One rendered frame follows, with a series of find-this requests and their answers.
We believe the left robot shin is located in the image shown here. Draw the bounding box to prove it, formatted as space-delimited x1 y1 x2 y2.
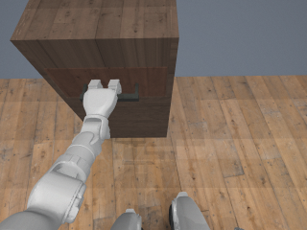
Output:
126 208 136 214

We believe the handle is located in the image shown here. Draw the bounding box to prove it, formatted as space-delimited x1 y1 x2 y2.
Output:
80 83 139 102

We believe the robot left forearm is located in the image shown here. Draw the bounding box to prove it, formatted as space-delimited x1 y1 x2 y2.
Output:
27 114 108 209

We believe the drawer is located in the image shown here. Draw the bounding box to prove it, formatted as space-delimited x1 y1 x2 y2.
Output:
44 66 168 98

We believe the cabinet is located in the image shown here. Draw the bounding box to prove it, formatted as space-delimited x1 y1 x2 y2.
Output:
10 0 179 138

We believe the robot shin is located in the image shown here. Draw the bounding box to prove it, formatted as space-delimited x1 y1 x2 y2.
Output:
126 208 136 214
174 192 188 230

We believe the left robot upper arm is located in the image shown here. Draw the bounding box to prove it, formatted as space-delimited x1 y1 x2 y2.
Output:
0 171 87 230

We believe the robot left hand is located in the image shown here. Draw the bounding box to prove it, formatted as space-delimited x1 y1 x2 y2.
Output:
83 80 122 139

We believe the right robot shin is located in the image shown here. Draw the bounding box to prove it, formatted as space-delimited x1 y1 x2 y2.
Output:
174 192 188 230

